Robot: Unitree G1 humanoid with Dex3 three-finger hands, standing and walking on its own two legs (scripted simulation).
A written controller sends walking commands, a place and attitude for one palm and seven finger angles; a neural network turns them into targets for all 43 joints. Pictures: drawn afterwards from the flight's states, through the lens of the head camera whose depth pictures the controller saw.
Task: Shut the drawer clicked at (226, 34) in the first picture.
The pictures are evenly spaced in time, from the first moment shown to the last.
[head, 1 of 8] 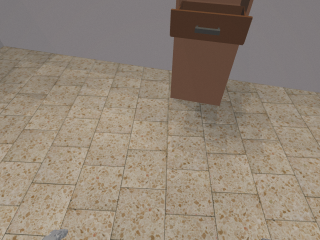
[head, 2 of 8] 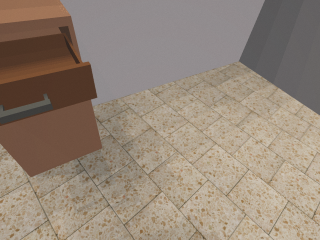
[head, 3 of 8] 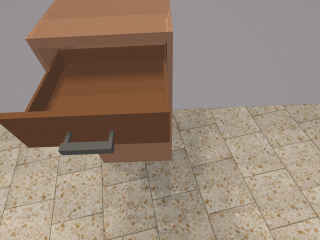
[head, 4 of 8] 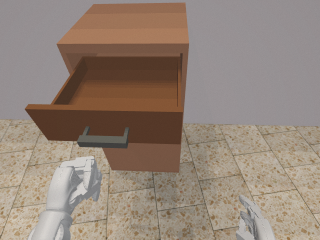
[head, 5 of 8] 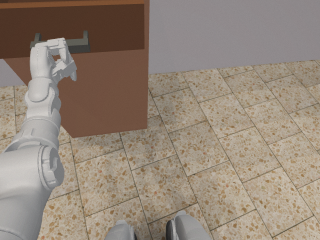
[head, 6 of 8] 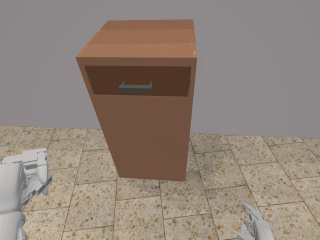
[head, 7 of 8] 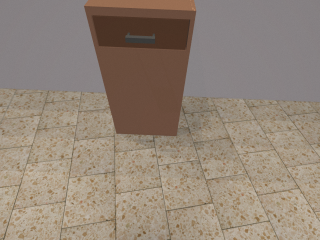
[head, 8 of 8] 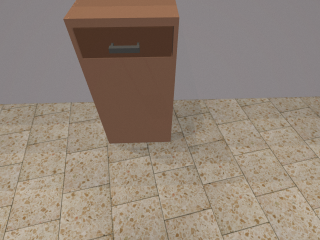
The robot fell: no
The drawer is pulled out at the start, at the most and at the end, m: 0.30 0.30 0.00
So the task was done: yes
